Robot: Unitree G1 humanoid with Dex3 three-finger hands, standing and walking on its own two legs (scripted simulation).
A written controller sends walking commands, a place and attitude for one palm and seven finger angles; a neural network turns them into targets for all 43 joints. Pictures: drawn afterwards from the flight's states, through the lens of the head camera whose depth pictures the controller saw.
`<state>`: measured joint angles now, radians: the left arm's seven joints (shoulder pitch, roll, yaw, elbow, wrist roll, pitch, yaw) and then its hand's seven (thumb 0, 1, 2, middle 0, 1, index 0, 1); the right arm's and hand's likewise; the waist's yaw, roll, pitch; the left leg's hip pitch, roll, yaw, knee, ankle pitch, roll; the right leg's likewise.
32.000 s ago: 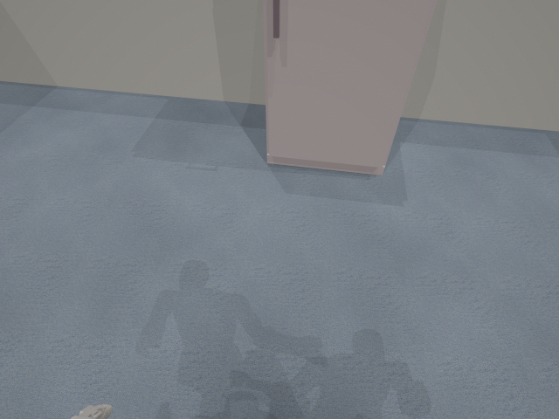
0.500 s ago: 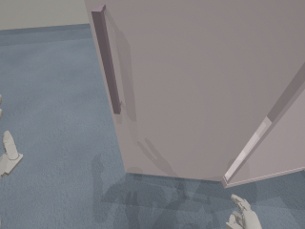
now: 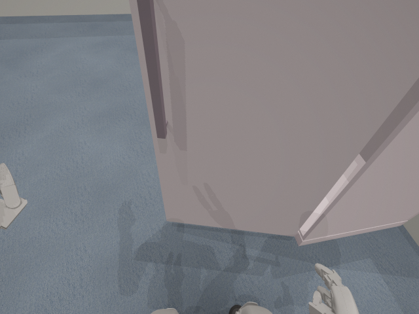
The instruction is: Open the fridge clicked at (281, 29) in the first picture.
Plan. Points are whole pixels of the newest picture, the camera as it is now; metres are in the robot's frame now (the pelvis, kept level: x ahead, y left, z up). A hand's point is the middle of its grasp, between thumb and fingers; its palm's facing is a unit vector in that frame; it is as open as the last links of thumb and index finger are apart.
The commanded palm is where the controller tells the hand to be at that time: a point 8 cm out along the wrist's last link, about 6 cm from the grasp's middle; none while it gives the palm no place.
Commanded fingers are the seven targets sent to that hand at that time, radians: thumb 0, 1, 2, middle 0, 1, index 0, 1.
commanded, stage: step back with the hand held close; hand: left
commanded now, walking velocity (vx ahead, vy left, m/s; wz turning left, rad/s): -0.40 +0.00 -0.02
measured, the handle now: (157, 74) +0.56 +0.16 +0.15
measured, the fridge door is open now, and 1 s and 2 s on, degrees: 72 72 72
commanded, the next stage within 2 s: stop stepping back and stand still in 0.54 s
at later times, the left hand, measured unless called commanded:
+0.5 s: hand out of the picture +0.13 +0.25 +0.18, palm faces +0.36 -0.78 -0.51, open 7.5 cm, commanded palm +0.06 +0.29 +0.20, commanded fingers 0.00 0.90 0.90 -0.20 -0.30 -0.20 -0.30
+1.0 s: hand out of the picture -0.03 +0.26 +0.19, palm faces +0.46 -0.78 -0.43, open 7.5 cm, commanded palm -0.09 +0.29 +0.20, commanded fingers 0.00 0.90 0.90 -0.20 -0.30 -0.20 -0.30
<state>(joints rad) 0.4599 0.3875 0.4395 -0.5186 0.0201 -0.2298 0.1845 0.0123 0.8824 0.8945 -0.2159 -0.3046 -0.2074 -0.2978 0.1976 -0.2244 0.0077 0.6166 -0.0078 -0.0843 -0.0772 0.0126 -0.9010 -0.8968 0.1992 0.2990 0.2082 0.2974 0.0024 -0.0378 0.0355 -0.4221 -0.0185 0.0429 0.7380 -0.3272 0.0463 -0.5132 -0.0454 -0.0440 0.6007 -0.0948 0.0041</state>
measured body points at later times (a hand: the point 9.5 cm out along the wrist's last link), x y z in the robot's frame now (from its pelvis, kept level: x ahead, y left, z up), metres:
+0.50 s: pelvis -0.08 -0.01 +0.02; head -0.05 +0.02 +0.47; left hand +0.10 +0.29 +0.21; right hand +0.12 -0.25 -0.03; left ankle -0.08 +0.11 -0.70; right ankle +0.00 -0.13 -0.71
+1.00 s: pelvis -0.23 -0.01 +0.02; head -0.25 +0.01 +0.47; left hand -0.06 +0.30 +0.21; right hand -0.09 -0.26 -0.06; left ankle -0.17 +0.10 -0.71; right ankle -0.18 -0.11 -0.69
